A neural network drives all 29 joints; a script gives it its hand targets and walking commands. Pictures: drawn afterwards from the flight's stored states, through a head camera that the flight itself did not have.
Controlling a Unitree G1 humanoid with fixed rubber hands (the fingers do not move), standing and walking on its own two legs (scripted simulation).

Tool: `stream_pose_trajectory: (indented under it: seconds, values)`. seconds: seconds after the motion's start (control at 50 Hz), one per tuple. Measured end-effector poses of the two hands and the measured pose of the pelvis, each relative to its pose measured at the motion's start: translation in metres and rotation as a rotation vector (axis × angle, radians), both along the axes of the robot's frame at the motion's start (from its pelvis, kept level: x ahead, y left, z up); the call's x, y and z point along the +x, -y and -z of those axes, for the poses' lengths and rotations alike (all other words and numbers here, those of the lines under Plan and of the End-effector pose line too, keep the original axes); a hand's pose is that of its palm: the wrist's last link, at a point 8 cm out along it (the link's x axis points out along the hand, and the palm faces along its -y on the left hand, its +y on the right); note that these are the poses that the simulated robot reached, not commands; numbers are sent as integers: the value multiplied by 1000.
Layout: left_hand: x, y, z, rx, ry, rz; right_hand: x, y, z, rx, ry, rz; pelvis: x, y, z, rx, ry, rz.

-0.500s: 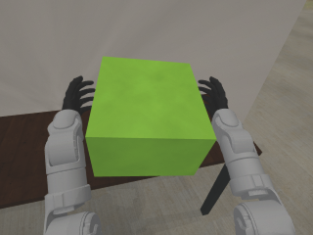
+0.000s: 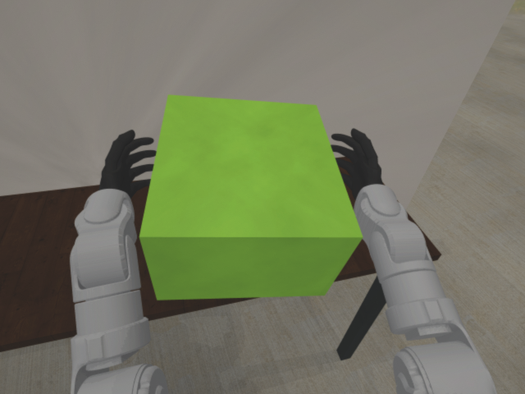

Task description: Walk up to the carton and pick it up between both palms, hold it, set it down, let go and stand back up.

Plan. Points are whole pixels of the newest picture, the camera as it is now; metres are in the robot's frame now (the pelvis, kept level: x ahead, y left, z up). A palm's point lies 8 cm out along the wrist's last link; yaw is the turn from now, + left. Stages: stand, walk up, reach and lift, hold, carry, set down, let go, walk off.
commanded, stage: hold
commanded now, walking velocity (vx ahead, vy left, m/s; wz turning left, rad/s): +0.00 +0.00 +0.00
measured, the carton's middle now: (244, 192) +0.40 +0.01 +0.13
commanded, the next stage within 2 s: none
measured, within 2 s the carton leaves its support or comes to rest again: neither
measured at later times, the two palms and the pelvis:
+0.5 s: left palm (122, 186) +0.36 +0.18 +0.19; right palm (366, 177) +0.36 -0.17 +0.18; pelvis +0.01 +0.00 +0.00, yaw +0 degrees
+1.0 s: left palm (120, 188) +0.35 +0.18 +0.19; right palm (366, 181) +0.36 -0.17 +0.18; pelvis +0.00 +0.00 +0.00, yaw -1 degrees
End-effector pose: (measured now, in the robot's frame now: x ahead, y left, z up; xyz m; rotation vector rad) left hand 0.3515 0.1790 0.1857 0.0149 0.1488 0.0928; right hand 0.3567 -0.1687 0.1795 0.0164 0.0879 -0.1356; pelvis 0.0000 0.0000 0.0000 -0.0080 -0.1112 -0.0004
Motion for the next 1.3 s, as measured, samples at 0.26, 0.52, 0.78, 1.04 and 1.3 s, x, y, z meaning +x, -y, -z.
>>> stream_pose_trajectory:
  seconds: [0.26, 0.52, 0.78, 1.04, 1.3]
  values:
    - [2, 3, 1, -10, -18, -3, 2, 3, -1, -10, -19, -1, -3, 3, 0, 2, -5, 6]
    - [4, 3, 0, 1, 1, -5, 6, 3, -4, -16, 3, -6, 6, 4, 0, 2, 8, 1]
    - [-2, -2, -1, 6, 8, -10, 1, -2, -2, 5, 10, -9, 1, 1, 0, 0, 7, 0]
    - [5, 3, 1, -13, -23, -5, 5, 3, -1, -15, -20, -1, -2, 3, 0, 4, -8, 10]
    - [4, 1, 8, -9, -15, -8, 7, 1, 0, -12, -12, -9, 8, 4, 0, 2, 8, -3]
